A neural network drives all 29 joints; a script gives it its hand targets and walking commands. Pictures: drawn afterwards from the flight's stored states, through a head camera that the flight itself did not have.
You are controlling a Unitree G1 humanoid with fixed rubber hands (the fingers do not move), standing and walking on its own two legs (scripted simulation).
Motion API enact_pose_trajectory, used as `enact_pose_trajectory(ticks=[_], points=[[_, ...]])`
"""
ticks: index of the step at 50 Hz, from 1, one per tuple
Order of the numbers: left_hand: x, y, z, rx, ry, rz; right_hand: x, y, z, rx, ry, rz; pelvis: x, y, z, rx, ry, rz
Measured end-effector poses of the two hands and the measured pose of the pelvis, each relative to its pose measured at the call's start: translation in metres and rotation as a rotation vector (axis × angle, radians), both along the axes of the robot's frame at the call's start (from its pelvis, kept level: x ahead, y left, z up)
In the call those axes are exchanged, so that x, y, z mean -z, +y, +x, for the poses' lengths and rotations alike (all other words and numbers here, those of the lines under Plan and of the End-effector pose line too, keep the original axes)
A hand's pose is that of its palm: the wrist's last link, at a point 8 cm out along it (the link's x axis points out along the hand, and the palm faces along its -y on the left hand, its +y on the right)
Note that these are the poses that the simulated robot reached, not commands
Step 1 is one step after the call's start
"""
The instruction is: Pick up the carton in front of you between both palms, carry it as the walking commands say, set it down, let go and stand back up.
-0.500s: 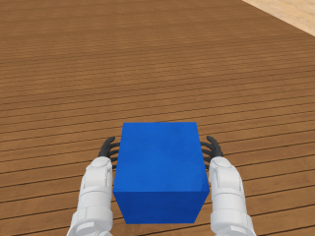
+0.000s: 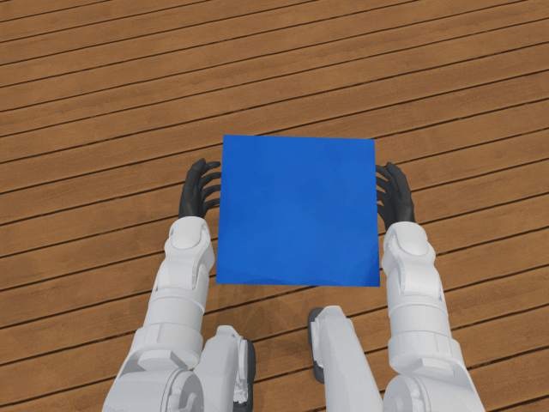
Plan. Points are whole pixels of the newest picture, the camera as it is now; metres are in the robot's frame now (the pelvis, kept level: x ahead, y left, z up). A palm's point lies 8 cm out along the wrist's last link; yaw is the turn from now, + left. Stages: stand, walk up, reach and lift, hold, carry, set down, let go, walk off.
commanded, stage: set down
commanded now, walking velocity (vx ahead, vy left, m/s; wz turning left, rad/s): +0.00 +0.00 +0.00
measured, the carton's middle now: (291, 220) +0.40 -0.05 -0.15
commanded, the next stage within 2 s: none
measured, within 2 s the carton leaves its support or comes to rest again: neither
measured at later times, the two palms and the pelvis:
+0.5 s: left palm (224, 207) +0.45 +0.07 -0.22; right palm (378, 218) +0.41 -0.22 -0.22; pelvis -0.02 -0.01 -0.13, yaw +2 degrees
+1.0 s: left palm (241, 209) +0.49 +0.05 -0.37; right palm (365, 226) +0.43 -0.24 -0.37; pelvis -0.04 +0.00 -0.23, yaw +1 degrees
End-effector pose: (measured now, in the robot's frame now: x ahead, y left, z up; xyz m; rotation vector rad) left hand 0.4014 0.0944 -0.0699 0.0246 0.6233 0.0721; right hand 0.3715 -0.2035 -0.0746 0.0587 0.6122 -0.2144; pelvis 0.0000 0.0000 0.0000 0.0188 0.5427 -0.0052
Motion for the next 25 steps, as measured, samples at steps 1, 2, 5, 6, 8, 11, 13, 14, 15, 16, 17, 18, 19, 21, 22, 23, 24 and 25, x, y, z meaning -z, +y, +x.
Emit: enact_pose_trajectory(ticks=[1,2,5,6,8,11,13,14,15,16,17,18,19,21,22,23,24,25], points=[[0.004,-0.001,0.003,0.001,0.000,-0.004,0.004,-0.001,0.002,0.005,-0.001,0.003,0.006,0.001,-0.001,0.000,0.012,0.001],[0.008,-0.002,0.005,0.002,0.001,-0.006,0.008,-0.002,0.003,0.010,0.001,0.006,0.011,0.001,-0.002,0.000,0.023,0.001],[0.022,-0.006,0.013,0.007,0.012,-0.008,0.022,-0.006,0.009,0.022,0.011,0.013,0.027,0.002,-0.005,0.001,0.051,0.004],[0.026,-0.008,0.015,0.008,0.017,-0.008,0.026,-0.007,0.011,0.024,0.015,0.014,0.032,0.002,-0.006,0.001,0.061,0.005],[0.036,-0.010,0.020,0.012,0.026,-0.006,0.037,-0.009,0.014,0.028,0.025,0.016,0.042,0.001,-0.008,0.002,0.080,0.007],[0.053,-0.013,0.026,0.018,0.038,-0.002,0.053,-0.013,0.019,0.032,0.036,0.017,0.057,0.000,-0.010,0.002,0.111,0.011],[0.066,-0.015,0.030,0.022,0.043,0.001,0.066,-0.014,0.022,0.036,0.042,0.018,0.067,-0.001,-0.011,0.001,0.133,0.013],[0.072,-0.016,0.032,0.024,0.045,0.002,0.072,-0.015,0.024,0.038,0.044,0.018,0.072,-0.002,-0.012,0.001,0.144,0.014],[0.079,-0.017,0.034,0.026,0.047,0.003,0.079,-0.016,0.025,0.039,0.046,0.018,0.077,-0.003,-0.012,0.000,0.155,0.016],[0.085,-0.017,0.035,0.029,0.048,0.004,0.085,-0.016,0.026,0.040,0.048,0.017,0.083,-0.004,-0.013,-0.001,0.165,0.017],[0.092,-0.018,0.037,0.031,0.049,0.005,0.092,-0.017,0.027,0.041,0.049,0.017,0.088,-0.005,-0.014,-0.002,0.176,0.018],[0.099,-0.018,0.039,0.034,0.050,0.006,0.099,-0.017,0.029,0.042,0.050,0.017,0.093,-0.005,-0.015,-0.003,0.186,0.019],[0.106,-0.019,0.041,0.037,0.050,0.006,0.106,-0.018,0.030,0.044,0.051,0.017,0.098,-0.006,-0.015,-0.004,0.195,0.019],[0.120,-0.020,0.044,0.042,0.051,0.007,0.120,-0.019,0.032,0.050,0.052,0.016,0.109,-0.008,-0.017,-0.006,0.212,0.021],[0.127,-0.020,0.046,0.045,0.051,0.008,0.127,-0.019,0.033,0.052,0.052,0.016,0.114,-0.009,-0.018,-0.007,0.220,0.021],[0.134,-0.021,0.047,0.048,0.051,0.008,0.134,-0.019,0.034,0.054,0.052,0.017,0.119,-0.009,-0.019,-0.008,0.227,0.021],[0.141,-0.021,0.049,0.052,0.051,0.008,0.140,-0.020,0.034,0.057,0.052,0.017,0.124,-0.010,-0.020,-0.009,0.234,0.021],[0.148,-0.022,0.051,0.055,0.051,0.009,0.147,-0.020,0.035,0.062,0.053,0.016,0.130,-0.010,-0.021,-0.009,0.240,0.021]])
